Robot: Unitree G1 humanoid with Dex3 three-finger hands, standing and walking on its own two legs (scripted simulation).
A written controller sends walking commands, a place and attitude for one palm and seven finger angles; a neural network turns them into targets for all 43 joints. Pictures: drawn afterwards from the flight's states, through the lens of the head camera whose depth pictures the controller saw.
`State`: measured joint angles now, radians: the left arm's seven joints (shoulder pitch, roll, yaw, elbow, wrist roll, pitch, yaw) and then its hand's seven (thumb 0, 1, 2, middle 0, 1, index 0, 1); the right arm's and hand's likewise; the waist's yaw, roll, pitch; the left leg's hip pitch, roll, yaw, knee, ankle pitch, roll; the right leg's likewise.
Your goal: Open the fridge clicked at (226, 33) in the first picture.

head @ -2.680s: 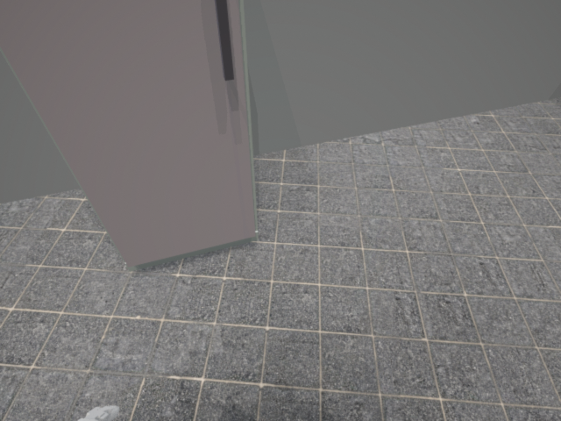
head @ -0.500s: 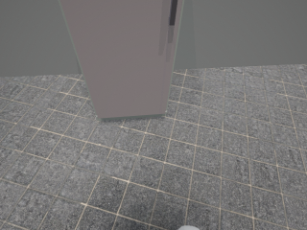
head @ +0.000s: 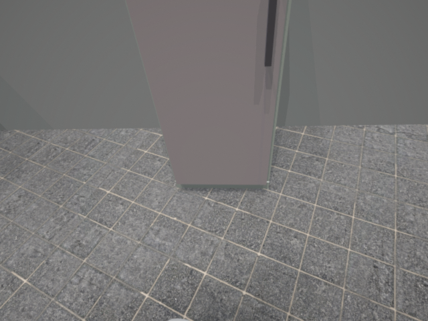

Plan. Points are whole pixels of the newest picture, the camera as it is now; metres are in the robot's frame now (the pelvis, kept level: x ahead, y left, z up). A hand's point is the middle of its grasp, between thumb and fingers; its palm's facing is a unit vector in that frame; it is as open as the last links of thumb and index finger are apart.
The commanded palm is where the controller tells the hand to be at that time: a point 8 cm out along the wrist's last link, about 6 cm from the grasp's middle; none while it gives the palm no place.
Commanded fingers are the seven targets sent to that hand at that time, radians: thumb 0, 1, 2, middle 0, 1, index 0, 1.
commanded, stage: take the last steps up to it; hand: right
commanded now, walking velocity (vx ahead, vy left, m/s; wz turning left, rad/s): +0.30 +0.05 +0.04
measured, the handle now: (271, 10) +0.96 -0.12 +0.22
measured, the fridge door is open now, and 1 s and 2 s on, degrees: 0 0 0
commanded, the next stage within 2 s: come to a stop and stand still in 1.16 s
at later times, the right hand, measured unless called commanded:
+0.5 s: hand (276, 295) +0.24 -0.11 -0.17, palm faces +0.08 +0.98 -0.19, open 7.0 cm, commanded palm none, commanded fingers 0.00 -0.90 -0.90 0.20 0.30 0.20 0.30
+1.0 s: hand (298, 272) +0.30 -0.17 -0.19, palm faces +0.08 +0.99 -0.13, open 7.4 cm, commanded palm none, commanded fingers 0.00 -0.90 -0.90 0.20 0.30 0.20 0.30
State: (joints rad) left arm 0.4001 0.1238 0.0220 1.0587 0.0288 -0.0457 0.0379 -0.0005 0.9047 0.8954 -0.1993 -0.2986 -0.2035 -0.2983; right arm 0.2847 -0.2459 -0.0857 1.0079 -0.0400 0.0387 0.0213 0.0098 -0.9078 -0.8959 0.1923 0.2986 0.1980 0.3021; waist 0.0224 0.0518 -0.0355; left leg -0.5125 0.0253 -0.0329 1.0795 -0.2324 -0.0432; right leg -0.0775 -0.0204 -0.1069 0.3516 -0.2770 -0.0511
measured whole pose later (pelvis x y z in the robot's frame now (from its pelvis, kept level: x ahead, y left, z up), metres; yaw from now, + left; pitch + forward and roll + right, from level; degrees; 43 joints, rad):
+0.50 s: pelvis +0.15 +0.07 -0.01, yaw -1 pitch +0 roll +1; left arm 0.40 0.13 0.06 1.14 0.03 -0.01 0.01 0.00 0.91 0.90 -0.20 -0.30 -0.20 -0.30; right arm 0.19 -0.15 -0.07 1.02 -0.01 -0.10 -0.03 -0.05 -0.96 -0.89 0.20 0.30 0.21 0.30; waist 0.04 -0.02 0.01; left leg -0.17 0.01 0.19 0.44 -0.27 0.04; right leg -0.47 -0.12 -0.06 1.14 -0.31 0.00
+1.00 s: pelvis +0.33 +0.00 -0.01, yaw +0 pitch -2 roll +1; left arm 0.23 0.15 0.06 1.04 0.02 -0.08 0.03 -0.03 0.96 0.90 -0.20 -0.30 -0.20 -0.30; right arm 0.35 -0.16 -0.06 1.11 -0.03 -0.02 0.00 0.01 -0.91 -0.90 0.19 0.30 0.20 0.30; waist -0.02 0.05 0.05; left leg -0.49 0.10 0.04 1.18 -0.28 -0.01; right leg -0.20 -0.02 -0.20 0.45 -0.23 -0.09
